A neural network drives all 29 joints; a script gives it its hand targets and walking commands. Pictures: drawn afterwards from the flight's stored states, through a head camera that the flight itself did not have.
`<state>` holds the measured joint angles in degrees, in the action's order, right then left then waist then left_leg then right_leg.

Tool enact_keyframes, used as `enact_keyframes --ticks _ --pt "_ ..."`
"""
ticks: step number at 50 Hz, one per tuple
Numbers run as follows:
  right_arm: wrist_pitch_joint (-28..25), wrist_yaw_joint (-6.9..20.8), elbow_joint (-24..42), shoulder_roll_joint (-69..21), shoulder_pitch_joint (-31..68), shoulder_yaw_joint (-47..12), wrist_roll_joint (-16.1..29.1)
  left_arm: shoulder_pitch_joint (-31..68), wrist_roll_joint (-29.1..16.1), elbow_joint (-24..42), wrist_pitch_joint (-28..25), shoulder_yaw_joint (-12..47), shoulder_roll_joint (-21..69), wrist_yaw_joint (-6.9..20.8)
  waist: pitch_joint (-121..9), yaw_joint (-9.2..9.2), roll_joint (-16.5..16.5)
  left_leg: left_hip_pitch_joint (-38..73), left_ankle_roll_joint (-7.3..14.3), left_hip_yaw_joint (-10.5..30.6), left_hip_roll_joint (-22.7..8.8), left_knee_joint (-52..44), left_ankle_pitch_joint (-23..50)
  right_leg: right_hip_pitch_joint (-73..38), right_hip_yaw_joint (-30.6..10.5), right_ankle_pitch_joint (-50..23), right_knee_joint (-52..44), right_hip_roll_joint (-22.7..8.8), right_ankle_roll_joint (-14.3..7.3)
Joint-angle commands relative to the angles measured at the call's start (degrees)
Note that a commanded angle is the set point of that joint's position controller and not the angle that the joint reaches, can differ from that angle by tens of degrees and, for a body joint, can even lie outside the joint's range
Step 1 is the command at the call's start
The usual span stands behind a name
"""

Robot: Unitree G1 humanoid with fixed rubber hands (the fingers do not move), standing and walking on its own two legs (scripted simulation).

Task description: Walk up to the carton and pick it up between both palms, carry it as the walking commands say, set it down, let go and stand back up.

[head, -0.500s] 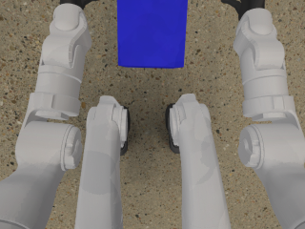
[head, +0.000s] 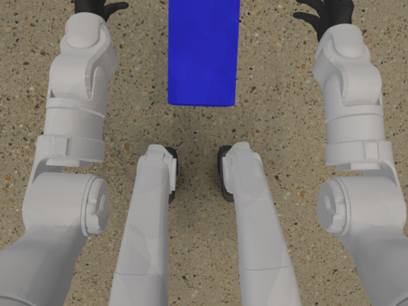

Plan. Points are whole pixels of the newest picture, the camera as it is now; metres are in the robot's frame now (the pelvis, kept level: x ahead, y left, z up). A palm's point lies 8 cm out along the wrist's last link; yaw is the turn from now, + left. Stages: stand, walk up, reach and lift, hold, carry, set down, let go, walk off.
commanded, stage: set down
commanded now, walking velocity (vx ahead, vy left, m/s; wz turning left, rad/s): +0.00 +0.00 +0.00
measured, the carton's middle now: (202, 56) +0.54 -0.02 -0.49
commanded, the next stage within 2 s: let go in 0.16 s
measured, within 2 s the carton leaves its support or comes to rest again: neither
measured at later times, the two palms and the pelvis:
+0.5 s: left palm (57, 60) +0.45 +0.17 -0.04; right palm (363, 66) +0.44 -0.21 -0.05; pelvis +0.04 +0.00 +0.08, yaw +1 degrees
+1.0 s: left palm out of the picture +0.31 +0.23 +0.08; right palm out of the picture +0.30 -0.22 +0.07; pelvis +0.13 +0.01 +0.16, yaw +2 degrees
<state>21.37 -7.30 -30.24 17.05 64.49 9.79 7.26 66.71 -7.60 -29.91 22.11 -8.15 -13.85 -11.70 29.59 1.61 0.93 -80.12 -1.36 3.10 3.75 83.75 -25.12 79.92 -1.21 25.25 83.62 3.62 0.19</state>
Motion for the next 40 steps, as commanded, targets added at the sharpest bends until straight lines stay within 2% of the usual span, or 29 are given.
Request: enact_keyframes --ticks 1,2,3,4,6,7,8,9,10,12,13,14,16,18,20,21,22,23,24,25,26,28,31,32,33,34,35,38,40 --pt "-2.25 1.57 2.14 6.23 11.41 2.34 1.62 12.17 2.36 3.79 -2.29 -0.20 -4.29 1.55 -116.05 2.06 4.25 40.98 -0.79 -4.05 1.46 -16.98 14.28 -34.57 3.80 -14.95 -17.55 1.40 1.67" --pt "-2.96 1.28 12.47 8.58 14.94 3.16 1.40 14.63 3.09 12.25 -2.94 -0.51 -5.74 0.78 -124.26 0.93 3.97 44.42 -0.45 -3.66 1.67 -17.39 15.58 -40.17 3.45 -17.77 -17.42 1.79 1.56" --pt "-2.27 1.71 8.26 6.60 14.47 1.16 1.98 13.14 1.90 3.80 -2.08 -0.05 -5.47 1.07 -120.00 1.37 0.22 44.25 0.26 -2.95 1.60 -18.09 16.30 -38.67 3.61 -16.47 -18.53 1.88 1.99" --pt "-3.57 1.11 15.43 10.35 15.69 3.75 0.95 16.24 3.29 13.59 -3.12 -2.37 -7.29 0.48 -129.44 0.97 1.38 47.96 -0.73 -3.38 2.24 -18.09 19.96 -44.38 2.89 -20.88 -20.06 1.95 1.73" --pt "-3.13 1.08 7.97 9.34 16.78 3.70 0.90 19.25 2.61 9.65 -2.82 -1.33 -7.03 0.65 -118.84 1.58 3.02 43.69 -0.81 -3.27 1.55 -18.49 16.39 -38.33 2.93 -16.63 -19.87 0.92 1.85" --pt "-2.92 0.92 2.72 9.04 15.89 3.48 -1.42 15.31 2.44 -2.34 -2.20 -1.22 -4.56 1.49 -113.17 3.86 0.03 39.32 -0.54 -3.43 1.49 -18.33 11.43 -38.32 2.97 -12.83 -21.38 0.46 1.83" --pt "-3.51 1.51 -0.61 5.20 10.51 3.75 -1.53 11.63 5.03 0.75 -3.11 -0.32 -2.22 1.96 -113.55 1.50 3.57 43.90 -1.37 -2.98 1.20 -20.46 16.14 -37.86 3.65 -17.10 -20.87 0.69 1.95" --pt "-2.65 2.13 -7.11 4.06 9.11 3.50 -3.37 11.91 5.55 -5.50 -3.05 -1.33 -3.47 2.57 -105.87 4.38 1.46 40.19 -0.56 -2.51 0.55 -21.23 9.06 -35.58 3.27 -10.51 -23.52 0.19 2.18" --pt "-4.05 1.90 -4.50 3.82 9.32 4.43 -3.68 10.26 7.53 -3.26 -4.07 -3.09 -2.55 2.67 -107.03 1.59 3.04 39.62 -0.98 -3.41 1.32 -20.29 12.98 -37.53 2.77 -14.39 -22.52 0.10 2.22" --pt "-6.24 1.93 2.32 6.19 11.51 6.39 -6.41 12.02 7.58 -0.62 -5.99 -4.21 -3.51 2.94 -108.22 4.49 -1.85 38.48 -0.32 -2.25 1.35 -20.59 16.47 -39.83 3.05 -19.49 -21.86 0.93 2.26" --pt "-6.54 2.28 -0.51 4.44 7.84 4.77 -4.56 8.35 7.51 1.97 -6.97 -2.64 -2.21 3.26 -111.43 2.69 2.45 42.41 -0.92 -3.38 0.99 -21.54 17.32 -42.81 3.02 -20.45 -22.60 1.17 2.11" --pt "-6.88 2.41 -0.99 4.33 7.56 4.56 -5.28 7.83 7.90 -0.11 -7.20 -2.72 -2.24 3.23 -108.76 3.52 1.39 40.05 -0.44 -3.31 1.25 -22.05 16.69 -44.30 1.98 -21.08 -23.27 0.23 2.03" --pt "-7.26 3.37 -0.69 2.63 0.26 3.43 -6.38 0.38 10.63 0.43 -7.23 -2.05 -2.38 3.13 -105.51 0.66 3.06 44.64 -0.84 -2.61 0.91 -24.53 18.14 -42.13 2.76 -20.66 -24.28 0.68 2.20" --pt "-7.25 3.92 -4.67 4.31 -11.83 2.59 -9.86 -11.69 10.65 1.92 -6.74 -0.20 1.13 2.68 -110.62 2.90 1.86 51.67 -1.22 -2.04 1.42 -25.72 22.82 -47.39 2.83 -22.79 -25.91 0.85 1.21" --pt "-8.50 4.36 11.46 4.69 -20.44 1.75 -10.74 -20.18 10.83 15.18 -7.34 1.64 -0.71 3.07 -121.39 3.66 0.84 59.45 -1.25 -2.05 1.42 -26.65 28.75 -57.35 2.77 -31.16 -26.55 1.45 1.54" --pt "-8.89 4.40 17.14 6.92 -15.36 -0.34 -9.53 -18.18 11.36 15.35 -7.39 0.88 -2.96 2.84 -116.24 1.19 -0.66 54.61 -0.70 -1.44 1.79 -27.77 29.16 -56.71 2.19 -31.44 -26.90 1.36 1.28" --pt "-8.91 4.28 22.12 9.33 -21.10 0.90 -11.09 -24.57 12.68 20.60 -7.48 -1.15 -2.39 2.05 -122.89 2.88 0.18 57.90 -1.22 -2.75 2.00 -27.48 31.75 -63.34 1.66 -35.81 -27.44 1.31 1.15" --pt "-8.44 4.89 26.16 8.39 -20.14 -1.31 -9.18 -23.66 11.19 23.42 -7.31 -0.18 -4.78 2.45 -118.32 0.30 -2.16 54.86 -0.61 -2.69 2.27 -27.94 29.95 -62.76 1.59 -34.01 -27.40 1.64 1.24" --pt "-8.23 5.07 26.61 7.74 -24.53 -0.99 -9.92 -25.71 11.32 27.50 -7.58 -0.89 -4.64 2.40 -114.97 1.75 -2.64 54.53 -0.45 -2.58 1.68 -29.04 30.62 -64.55 1.34 -36.40 -28.18 1.10 1.23" --pt "-7.92 5.88 26.42 4.71 -25.06 -4.08 -8.15 -26.93 9.76 27.43 -7.55 1.56 -3.69 3.11 -109.44 -0.26 -2.22 54.43 -0.01 -1.66 1.72 -30.77 28.73 -63.44 1.24 -33.61 -29.58 0.92 1.27" --pt "-8.70 6.89 33.46 5.78 -24.43 -3.33 -8.24 -30.54 8.85 27.81 -7.53 2.74 -2.51 3.78 -112.74 1.65 -5.70 55.11 0.68 -2.03 1.14 -30.09 29.94 -65.44 1.76 -35.63 -30.07 0.66 1.57" --pt "-8.34 8.06 20.95 2.55 -37.04 -4.75 -6.98 -39.83 10.18 23.11 -7.78 3.65 0.11 5.74 -94.37 0.30 -0.30 51.53 0.13 -2.45 0.80 -34.70 25.00 -61.98 0.60 -31.23 -34.69 -0.42 1.21" --pt "-10.84 10.00 18.46 -0.77 -48.31 -5.36 -6.60 -45.99 7.13 24.44 -11.40 7.00 3.74 7.61 -88.92 2.86 0.72 54.04 0.21 -1.13 0.46 -35.35 32.18 -61.71 0.21 -37.27 -35.76 -0.72 0.54" --pt "-11.95 9.97 17.66 1.59 -39.80 -4.72 -7.14 -40.46 7.30 19.47 -12.38 3.64 -0.37 8.10 -81.08 1.61 -3.90 46.67 0.81 -1.34 0.58 -36.10 26.15 -59.08 -0.42 -34.17 -36.61 -0.87 1.22" --pt "-12.29 10.21 13.38 0.12 -41.75 -4.44 -7.40 -42.04 8.41 14.30 -12.55 3.57 0.93 8.89 -73.13 2.01 -2.01 45.30 1.58 -1.04 -0.34 -38.84 21.31 -58.26 -1.97 -29.78 -39.12 -1.96 0.98" --pt "-12.82 10.35 10.95 -0.50 -47.41 -4.37 -9.09 -48.50 8.19 10.19 -12.79 3.89 1.48 9.43 -65.38 2.99 -5.96 43.82 1.31 -1.88 -0.88 -40.31 16.13 -54.58 0.00 -22.52 -40.26 -1.44 1.83" --pt "-13.33 10.69 7.17 -0.93 -47.09 -3.63 -8.67 -49.41 10.37 7.55 -13.22 3.43 1.42 10.10 -58.29 0.70 -1.26 41.23 0.91 -2.02 -0.90 -41.83 13.40 -52.21 -0.41 -18.34 -42.32 -2.73 1.30" --pt "-14.03 11.20 5.77 -0.68 -59.62 -3.14 -11.49 -59.13 9.71 7.30 -14.71 3.78 0.66 11.60 -55.46 3.66 -5.32 50.10 1.07 -3.41 -0.87 -46.55 10.27 -57.62 0.39 -14.81 -46.73 -2.11 1.27" --pt "-14.36 11.01 5.28 -2.26 -62.96 -5.89 -10.54 -65.76 11.02 1.75 -14.51 3.24 -0.47 12.00 -49.23 1.15 -6.63 54.14 1.46 -2.36 -1.59 -49.38 9.60 -58.04 0.80 -11.65 -49.61 -2.49 1.94"
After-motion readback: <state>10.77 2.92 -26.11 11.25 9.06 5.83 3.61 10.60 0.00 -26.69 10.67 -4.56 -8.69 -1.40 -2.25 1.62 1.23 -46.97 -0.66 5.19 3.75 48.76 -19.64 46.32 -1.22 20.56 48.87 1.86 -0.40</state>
